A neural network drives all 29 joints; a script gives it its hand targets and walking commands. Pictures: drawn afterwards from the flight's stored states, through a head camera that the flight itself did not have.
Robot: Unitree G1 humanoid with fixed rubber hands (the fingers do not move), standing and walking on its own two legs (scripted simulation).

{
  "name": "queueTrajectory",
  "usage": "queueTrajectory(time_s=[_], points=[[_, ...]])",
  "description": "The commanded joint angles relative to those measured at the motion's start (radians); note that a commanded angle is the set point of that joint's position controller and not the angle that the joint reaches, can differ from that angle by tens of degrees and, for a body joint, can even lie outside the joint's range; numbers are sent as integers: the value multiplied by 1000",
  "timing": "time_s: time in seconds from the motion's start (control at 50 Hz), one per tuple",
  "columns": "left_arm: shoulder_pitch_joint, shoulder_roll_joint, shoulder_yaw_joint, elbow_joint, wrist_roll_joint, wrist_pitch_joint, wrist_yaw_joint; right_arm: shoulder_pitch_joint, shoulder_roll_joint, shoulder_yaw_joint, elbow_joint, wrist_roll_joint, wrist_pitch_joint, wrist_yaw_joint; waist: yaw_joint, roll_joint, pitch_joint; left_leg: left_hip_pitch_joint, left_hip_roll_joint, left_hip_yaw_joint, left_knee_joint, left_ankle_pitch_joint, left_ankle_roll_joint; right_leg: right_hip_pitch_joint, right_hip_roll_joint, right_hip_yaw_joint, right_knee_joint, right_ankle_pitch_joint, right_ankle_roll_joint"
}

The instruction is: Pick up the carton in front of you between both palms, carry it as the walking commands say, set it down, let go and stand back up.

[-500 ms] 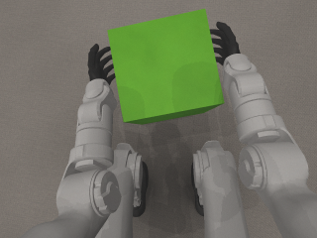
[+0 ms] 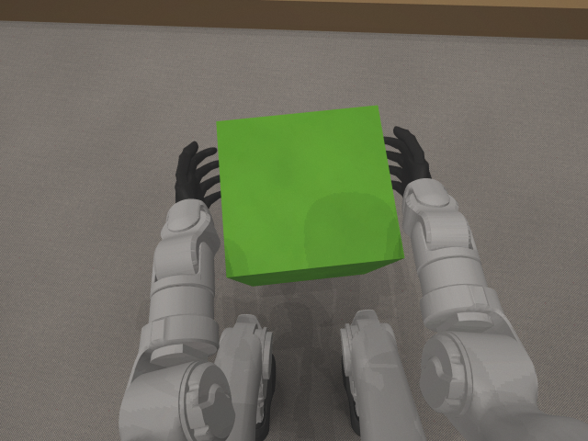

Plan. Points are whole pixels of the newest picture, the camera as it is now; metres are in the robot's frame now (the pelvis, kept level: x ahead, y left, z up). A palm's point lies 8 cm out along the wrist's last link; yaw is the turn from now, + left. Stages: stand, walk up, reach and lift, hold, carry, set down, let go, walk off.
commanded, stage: reach and lift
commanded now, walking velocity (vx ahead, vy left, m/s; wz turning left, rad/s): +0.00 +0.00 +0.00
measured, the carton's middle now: (304, 211) +0.45 -0.01 -0.13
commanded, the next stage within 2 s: hold in 1.98 s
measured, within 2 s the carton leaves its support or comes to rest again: neither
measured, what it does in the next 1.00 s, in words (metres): rises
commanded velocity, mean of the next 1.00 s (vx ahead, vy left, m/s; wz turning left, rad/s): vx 0.00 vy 0.00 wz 0.00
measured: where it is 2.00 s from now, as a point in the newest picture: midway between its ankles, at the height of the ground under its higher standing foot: (309, 408)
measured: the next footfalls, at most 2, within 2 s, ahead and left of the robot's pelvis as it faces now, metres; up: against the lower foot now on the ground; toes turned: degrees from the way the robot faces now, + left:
none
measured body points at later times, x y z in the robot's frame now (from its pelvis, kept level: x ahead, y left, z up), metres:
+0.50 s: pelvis +0.04 +0.00 +0.14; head +0.15 -0.02 +0.57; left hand +0.42 +0.15 +0.11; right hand +0.42 -0.15 +0.10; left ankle +0.09 +0.13 -0.50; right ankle +0.10 -0.12 -0.50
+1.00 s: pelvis +0.08 +0.01 +0.24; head +0.05 +0.01 +0.69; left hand +0.39 +0.15 +0.26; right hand +0.38 -0.15 +0.25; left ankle +0.09 +0.13 -0.50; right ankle +0.10 -0.12 -0.50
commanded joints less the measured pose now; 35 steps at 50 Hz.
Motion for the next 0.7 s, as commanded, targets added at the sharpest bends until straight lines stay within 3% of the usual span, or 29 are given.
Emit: queueTrajectory(time_s=[0.0, 0.02, 0.04, 0.06, 0.08, 0.12, 0.16, 0.18, 0.2, 0.22, 0.24, 0.26, 0.28, 0.32, 0.34, 0.36, 0.38, 0.4, 0.42, 0.44, 0.46, 0.5, 0.52, 0.54, 0.56, 0.58, 0.64, 0.66, 0.68], points=[[-571, -988, -601, 94, -147, 10, -279, -552, 1169, 564, -71, 161, -9, 206, -5, -160, -968, 427, -135, 85, -217, 159, 13, 825, 103, -102, -255, 167, 16], [-623, -1051, -697, 73, -188, 7, -295, -519, 1179, 569, -81, 167, -21, 206, -10, -86, -927, 497, -139, 63, -253, 242, 1, 828, 107, -79, -259, 281, 3], [-598, -1017, -676, 69, -194, 3, -303, -537, 1161, 558, -90, 175, -23, 201, 19, -85, -931, 573, -136, 56, -253, 234, 10, 763, 104, -76, -272, 253, 4], [-585, -967, -664, 55, -171, 4, -302, -485, 1172, 522, -14, 148, -14, 201, -5, -70, -886, 498, -136, 55, -258, 194, 4, 798, 101, -72, -291, 220, 1], [-563, -956, -636, 103, -173, 3, -312, -431, 1166, 494, 35, 102, -3, 193, -56, -130, -792, 507, -136, 55, -297, 135, 5, 804, 111, -82, -343, 188, 4], [-498, -998, -610, 133, -139, 12, -315, -469, 1128, 491, -40, 97, -18, 198, -31, -85, -744, 545, -134, 32, -337, 168, 8, 778, 98, -71, -366, 196, -4], [-544, -1026, -648, 118, -176, -2, -302, -341, 1142, 421, 67, 74, -24, 202, -89, 14, -692, 619, -128, 17, -365, 172, -5, 826, 92, -36, -405, 185, -48], [-489, -990, -603, 155, -144, -4, -300, -330, 1138, 411, 40, 60, -31, 205, -108, -42, -684, 693, -123, 2, -392, 168, -1, 767, 99, -62, -423, 162, -30], [-470, -1006, -624, 156, -129, -5, -293, -332, 1138, 414, 47, 56, -35, 211, -48, 64, -650, 670, -129, 32, -428, 160, -9, 793, 98, -51, -438, 174, -46], [-471, -1010, -596, 116, -106, -17, -292, -306, 1148, 435, 58, 42, -19, 215, -73, -19, -648, 654, -123, 14, -441, 187, 3, 855, 103, -44, -468, 211, -39], [-424, -1014, -574, 164, -87, -8, -299, -385, 1175, 467, -26, 99, -45, 218, -33, -35, -686, 707, -123, 7, -447, 209, 9, 868, 100, -48, -476, 225, -20], [-388, -1014, -610, 148, -106, -16, -292, -349, 1199, 490, 9, 116, -34, 219, -26, -29, -674, 731, -114, 0, -477, 209, 14, 932, 91, -42, -470, 223, -21], [-408, -984, -598, 138, -82, -22, -287, -339, 1233, 501, 22, 119, -36, 220, 21, -12, -658, 744, -119, 13, -489, 182, 18, 923, 102, -36, -496, 200, -25], [-405, -1001, -631, 83, -120, -35, -303, -323, 1223, 577, -41, 124, -38, 212, -11, -91, -733, 733, -122, 8, -503, 240, 20, 1056, 92, -25, -540, 292, -12], [-371, -999, -645, 102, -103, -32, -306, -262, 1253, 571, -49, 135, -50, 208, 13, -82, -690, 800, -120, 16, -534, 269, 20, 1066, 88, -8, -576, 344, -9], [-352, -1025, -654, 100, -114, -24, -308, -282, 1210, 527, -65, 116, -50, 214, -28, -50, -715, 861, -119, -6, -558, 224, 19, 1071, 94, -37, -572, 241, -11], [-350, -1002, -646, 118, -115, -21, -305, -289, 1233, 548, -47, 147, -45, 213, 3, -56, -627, 894, -108, 3, -582, 156, 35, 1038, 90, -39, -592, 156, -12], [-314, -1049, -644, 134, -117, -3, -310, -276, 1230, 552, -89, 122, -40, 218, -32, -68, -629, 937, -113, -17, -622, 152, 34, 1071, 94, -37, -629, 153, -20], [-311, -981, -645, 81, -103, -13, -319, -280, 1243, 572, -70, 153, -24, 217, 46, -110, -611, 902, -102, -12, -626, 173, 50, 1134, 75, -10, -653, 160, -11], [-263, -1017, -670, 104, -77, 8, -315, -221, 1236, 543, -79, 111, -22, 223, 13, -14, -532, 896, -121, -1, -629, 202, 33, 1123, 70, 10, -703, 199, -25], [-233, -1034, -622, 134, -90, 15, -329, -215, 1200, 569, -115, 112, -7, 220, -39, -79, -558, 987, -98, -23, -668, 178, 40, 1164, 69, 0, -722, 187, -14], [-221, -1062, -658, 141, -96, 38, -335, -104, 1203, 511, -68, 65, 2, 214, -43, -4, -470, 1009, -99, -28, -728, 216, 28, 1232, 69, 17, -772, 247, -42], [-265, -1050, -696, 68, -118, 23, -335, -58, 1220, 548, -34, 66, 7, 214, -104, -18, -484, 1081, -84, -53, -719, 290, 32, 1202, 75, 9, -762, 327, -44], [-194, -1049, -692, 103, -99, 26, -325, -150, 1194, 557, -110, 93, -4, 223, -32, 1, -483, 1139, -80, -55, -760, 339, 29, 1229, 74, -9, -763, 348, -33], [-181, -1062, -716, 59, -127, 26, -316, -123, 1184, 563, -121, 108, -10, 233, -55, -18, -507, 1187, -69, -74, -764, 394, 29, 1217, 80, -25, -758, 370, -36], [-97, -1094, -717, 84, -114, 33, -308, -56, 1174, 553, -133, 98, -6, 234, -49, 21, -522, 1243, -76, -74, -816, 436, 16, 1282, 72, -16, -804, 413, -39], [-80, -1061, -748, 2, -116, 30, -308, -45, 1199, 579, -163, 102, 8, 251, -38, -7, -437, 1234, -79, -74, -861, 496, 20, 1393, 67, 18, -890, 491, -35], [-70, -1064, -760, -2, -136, 34, -315, 9, 1214, 595, -153, 114, 16, 244, -85, -55, -473, 1293, -63, -76, -880, 526, 19, 1444, 70, 9, -910, 537, -32], [21, -1060, -756, 2, -104, 50, -316, 24, 1181, 610, -200, 123, 27, 244, -3, 6, -405, 1309, -71, -84, -925, 518, 22, 1483, 62, 20, -935, 521, -30]])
